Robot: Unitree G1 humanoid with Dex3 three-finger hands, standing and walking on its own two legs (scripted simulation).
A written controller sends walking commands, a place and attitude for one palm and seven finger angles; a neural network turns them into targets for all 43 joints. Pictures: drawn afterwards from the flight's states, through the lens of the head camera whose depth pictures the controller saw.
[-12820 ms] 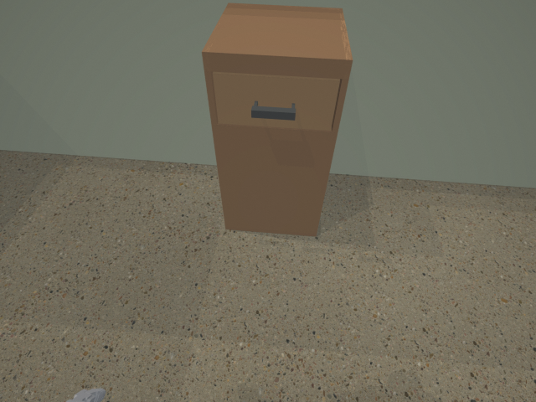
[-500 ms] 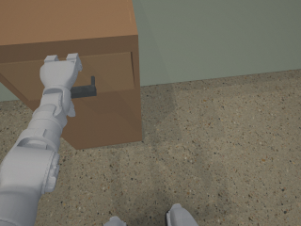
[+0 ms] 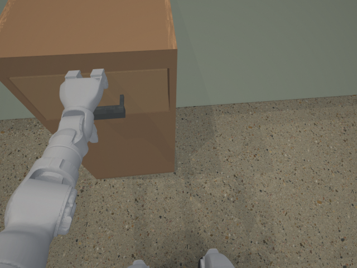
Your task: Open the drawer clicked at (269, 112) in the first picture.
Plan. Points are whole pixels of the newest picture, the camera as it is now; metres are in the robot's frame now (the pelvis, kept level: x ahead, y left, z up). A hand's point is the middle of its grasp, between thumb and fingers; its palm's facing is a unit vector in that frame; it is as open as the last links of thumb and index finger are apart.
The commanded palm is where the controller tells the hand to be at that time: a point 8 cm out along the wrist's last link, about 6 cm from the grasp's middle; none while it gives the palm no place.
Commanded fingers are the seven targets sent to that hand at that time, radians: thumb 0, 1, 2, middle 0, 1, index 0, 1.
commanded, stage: move the hooked fingers above the handle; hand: left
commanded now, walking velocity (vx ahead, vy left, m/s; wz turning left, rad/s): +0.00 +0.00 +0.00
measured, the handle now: (100, 106) +0.54 +0.19 -0.04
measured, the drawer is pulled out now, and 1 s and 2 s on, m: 0.00 0.00 0.00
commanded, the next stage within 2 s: lower the fingers behind the handle in 0.02 s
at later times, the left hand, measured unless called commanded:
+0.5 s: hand (94, 116) +0.48 +0.19 +0.00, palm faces -0.04 -0.01 -1.00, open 13.8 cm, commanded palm +0.47 +0.19 +0.05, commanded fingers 0.00 -0.50 0.30 -0.30 -1.20 -0.30 -1.20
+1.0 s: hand (94, 124) +0.48 +0.20 -0.04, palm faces -0.05 +0.00 -1.00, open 13.8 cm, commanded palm +0.47 +0.19 +0.02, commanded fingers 0.00 -0.50 0.30 -0.30 -1.20 -0.30 -1.20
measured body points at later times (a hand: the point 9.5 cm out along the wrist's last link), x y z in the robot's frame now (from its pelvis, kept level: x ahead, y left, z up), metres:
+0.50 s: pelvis +0.00 -0.01 -0.01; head +0.11 -0.01 +0.43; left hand +0.48 +0.19 +0.05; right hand +0.00 -0.28 -0.14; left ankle -0.03 +0.12 -0.70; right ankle +0.01 -0.14 -0.70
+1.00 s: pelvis -0.02 +0.00 -0.03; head +0.11 +0.00 +0.40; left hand +0.47 +0.19 +0.02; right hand -0.02 -0.28 -0.16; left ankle -0.03 +0.12 -0.70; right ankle +0.01 -0.14 -0.70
